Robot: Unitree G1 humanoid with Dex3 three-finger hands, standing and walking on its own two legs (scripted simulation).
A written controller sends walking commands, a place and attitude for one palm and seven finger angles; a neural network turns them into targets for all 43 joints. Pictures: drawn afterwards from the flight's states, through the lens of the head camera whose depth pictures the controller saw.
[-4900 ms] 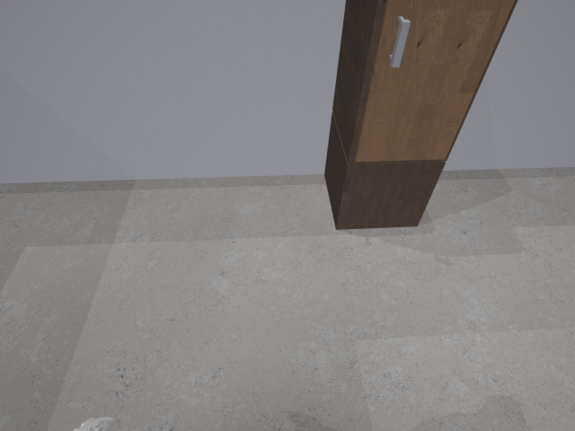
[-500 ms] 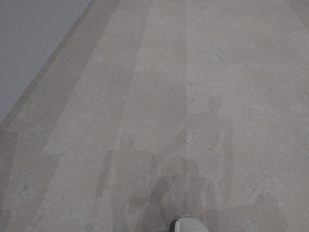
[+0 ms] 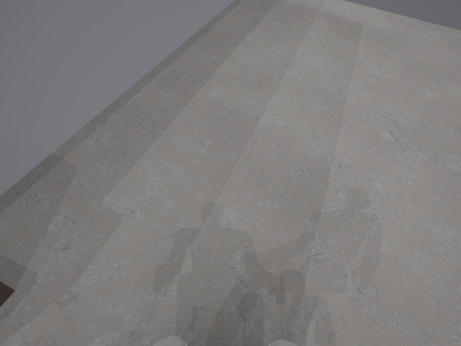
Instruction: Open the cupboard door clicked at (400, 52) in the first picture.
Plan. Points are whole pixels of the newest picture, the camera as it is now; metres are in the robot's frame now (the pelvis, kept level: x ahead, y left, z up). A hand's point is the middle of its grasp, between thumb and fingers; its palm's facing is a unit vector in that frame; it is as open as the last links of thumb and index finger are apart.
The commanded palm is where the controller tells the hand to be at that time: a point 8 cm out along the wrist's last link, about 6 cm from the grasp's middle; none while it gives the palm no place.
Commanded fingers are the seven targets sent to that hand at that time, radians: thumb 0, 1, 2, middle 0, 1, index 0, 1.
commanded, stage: turn to face it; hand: left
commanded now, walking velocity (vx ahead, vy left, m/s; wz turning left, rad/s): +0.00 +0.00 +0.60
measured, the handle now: out of the picture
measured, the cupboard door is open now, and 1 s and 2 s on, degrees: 0 0 0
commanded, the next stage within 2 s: take the last steps up to it in 1.82 s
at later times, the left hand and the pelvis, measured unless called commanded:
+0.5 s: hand out of the picture +0.02 +0.17 -0.13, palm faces +0.32 -0.90 -0.29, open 7.4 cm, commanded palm none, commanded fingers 0.00 0.90 0.90 -0.20 -0.30 -0.20 -0.30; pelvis -0.01 -0.06 +0.02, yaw +18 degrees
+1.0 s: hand out of the picture -0.14 +0.17 -0.15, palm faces +0.62 -0.73 -0.28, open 7.4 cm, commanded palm none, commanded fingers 0.00 0.90 0.90 -0.20 -0.30 -0.20 -0.30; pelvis -0.04 -0.05 +0.02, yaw +37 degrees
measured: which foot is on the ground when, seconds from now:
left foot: down 0.00-0.44, up 0.46-0.84, down 0.86-1.00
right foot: up 0.00-0.42, down 0.44-0.86, up 0.88-1.00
